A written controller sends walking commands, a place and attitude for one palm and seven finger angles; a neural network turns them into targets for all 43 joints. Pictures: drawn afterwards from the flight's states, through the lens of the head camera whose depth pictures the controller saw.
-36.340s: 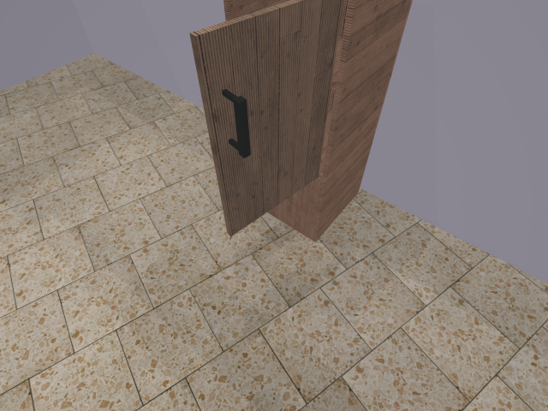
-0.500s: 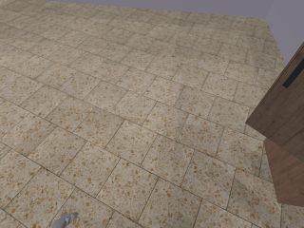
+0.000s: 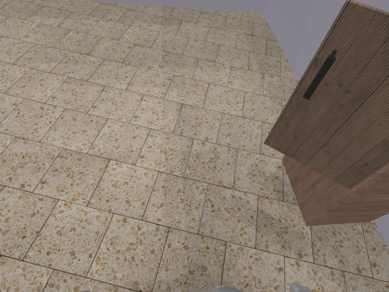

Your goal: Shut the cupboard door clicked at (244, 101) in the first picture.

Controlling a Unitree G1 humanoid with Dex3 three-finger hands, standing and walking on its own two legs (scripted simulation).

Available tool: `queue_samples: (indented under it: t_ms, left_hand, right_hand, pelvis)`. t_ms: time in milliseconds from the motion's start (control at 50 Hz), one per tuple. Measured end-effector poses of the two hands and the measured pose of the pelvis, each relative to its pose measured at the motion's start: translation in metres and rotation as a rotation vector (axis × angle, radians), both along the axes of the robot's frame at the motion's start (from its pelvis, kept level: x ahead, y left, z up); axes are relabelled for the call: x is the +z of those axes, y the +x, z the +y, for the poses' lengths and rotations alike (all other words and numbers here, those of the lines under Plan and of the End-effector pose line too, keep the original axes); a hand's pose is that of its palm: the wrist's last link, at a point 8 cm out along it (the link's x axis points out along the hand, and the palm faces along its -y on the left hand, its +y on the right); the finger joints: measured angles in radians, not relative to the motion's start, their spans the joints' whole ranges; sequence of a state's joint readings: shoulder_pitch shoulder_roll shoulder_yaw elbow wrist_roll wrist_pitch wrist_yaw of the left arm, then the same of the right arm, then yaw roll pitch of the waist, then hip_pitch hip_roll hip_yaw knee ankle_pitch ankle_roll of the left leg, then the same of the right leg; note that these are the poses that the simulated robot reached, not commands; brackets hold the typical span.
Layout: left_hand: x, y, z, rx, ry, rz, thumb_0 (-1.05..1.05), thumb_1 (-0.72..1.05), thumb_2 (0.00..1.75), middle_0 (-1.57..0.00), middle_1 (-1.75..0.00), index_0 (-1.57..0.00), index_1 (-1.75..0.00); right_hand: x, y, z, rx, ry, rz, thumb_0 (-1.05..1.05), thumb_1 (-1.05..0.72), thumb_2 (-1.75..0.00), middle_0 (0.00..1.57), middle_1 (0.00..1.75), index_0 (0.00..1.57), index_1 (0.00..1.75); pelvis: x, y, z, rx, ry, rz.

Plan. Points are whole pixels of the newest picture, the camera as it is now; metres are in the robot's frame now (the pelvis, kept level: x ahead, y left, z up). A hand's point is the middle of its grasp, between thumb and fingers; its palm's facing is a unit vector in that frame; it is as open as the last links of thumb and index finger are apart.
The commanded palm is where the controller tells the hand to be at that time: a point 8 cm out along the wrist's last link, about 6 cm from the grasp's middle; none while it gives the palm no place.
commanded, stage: turn to face it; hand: left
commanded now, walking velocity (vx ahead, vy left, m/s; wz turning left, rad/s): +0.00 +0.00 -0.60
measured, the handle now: (319, 75) +0.70 -0.31 +0.07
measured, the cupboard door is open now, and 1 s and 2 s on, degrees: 52 52 52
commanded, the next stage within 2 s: take the last steps up to it in 0.82 s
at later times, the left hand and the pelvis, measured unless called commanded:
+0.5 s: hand (141, 270) +0.17 +0.12 -0.14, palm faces -0.30 -0.91 -0.28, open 7.3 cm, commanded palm none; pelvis +0.00 -0.03 +0.00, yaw -18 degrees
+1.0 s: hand (129, 274) +0.17 +0.15 -0.17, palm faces -0.40 -0.90 -0.18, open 7.3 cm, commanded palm none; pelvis +0.03 +0.00 +0.01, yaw -27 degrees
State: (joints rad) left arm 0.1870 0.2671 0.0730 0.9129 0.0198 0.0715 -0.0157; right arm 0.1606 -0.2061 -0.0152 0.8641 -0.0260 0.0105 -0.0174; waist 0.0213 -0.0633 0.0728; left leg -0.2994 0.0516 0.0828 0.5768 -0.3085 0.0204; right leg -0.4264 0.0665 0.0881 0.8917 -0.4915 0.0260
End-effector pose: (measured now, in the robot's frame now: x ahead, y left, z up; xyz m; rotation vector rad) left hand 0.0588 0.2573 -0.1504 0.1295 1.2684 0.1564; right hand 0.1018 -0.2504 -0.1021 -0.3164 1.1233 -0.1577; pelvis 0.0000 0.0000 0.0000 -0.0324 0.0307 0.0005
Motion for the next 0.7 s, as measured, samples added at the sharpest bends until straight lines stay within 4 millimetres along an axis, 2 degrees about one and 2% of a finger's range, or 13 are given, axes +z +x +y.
queue_samples:
  t_ms: [120,200,320,420,480,560,700]
  left_hand:
    - [0.013,0.029,0.011,-0.074,0.000,-0.016,0.01,0.91,0.89,-0.20,-0.30,-0.20,-0.30]
    - [0.018,0.053,0.006,-0.137,0.010,-0.031,0.00,0.91,0.89,-0.20,-0.30,-0.20,-0.30]
    - [0.026,0.097,-0.029,-0.266,0.028,-0.082,0.00,0.92,0.90,-0.20,-0.30,-0.20,-0.30]
    - [0.029,0.126,-0.068,-0.365,0.064,-0.172,0.00,0.91,0.89,-0.20,-0.30,-0.20,-0.30]
    - [0.037,0.123,-0.083,-0.390,0.073,-0.172,0.00,0.91,0.89,-0.20,-0.30,-0.20,-0.30]
    - [0.041,0.115,-0.093,-0.413,0.071,-0.129,0.00,0.91,0.89,-0.20,-0.30,-0.20,-0.30]
    - [0.029,0.107,-0.094,-0.432,0.027,-0.073,0.00,0.91,0.89,-0.20,-0.30,-0.20,-0.30]
  right_hand:
    - [0.008,-0.036,0.008,-0.088,0.003,0.040,0.00,-0.91,-0.90,0.20,0.30,0.21,0.30]
    - [0.003,-0.067,0.006,-0.174,0.021,0.072,0.00,-0.91,-0.90,0.20,0.30,0.21,0.30]
    - [-0.018,-0.120,-0.008,-0.316,0.069,0.129,0.00,-0.91,-0.90,0.20,0.30,0.21,0.30]
    - [-0.049,-0.156,-0.032,-0.413,0.110,0.174,0.01,-0.91,-0.90,0.20,0.30,0.21,0.30]
    - [-0.049,-0.161,-0.041,-0.448,0.115,0.189,0.01,-0.91,-0.90,0.20,0.30,0.20,0.30]
    - [-0.037,-0.153,-0.047,-0.464,0.120,0.142,0.01,-0.91,-0.90,0.20,0.30,0.20,0.30]
    - [-0.023,-0.133,-0.044,-0.475,0.098,0.085,0.01,-0.91,-0.90,0.20,0.30,0.20,0.30]
  pelvis:
    - [0.011,0.003,0.008,-0.073,-0.028,-0.009]
    - [0.012,0.004,0.007,-0.129,-0.025,-0.015]
    - [0.005,0.003,-0.006,-0.213,-0.009,-0.028]
    - [-0.012,0.002,-0.028,-0.274,0.020,-0.034]
    - [-0.007,0.001,-0.032,-0.297,0.021,-0.035]
    - [0.003,0.001,-0.036,-0.334,0.039,-0.026]
    - [0.007,0.008,-0.032,-0.377,0.031,-0.014]
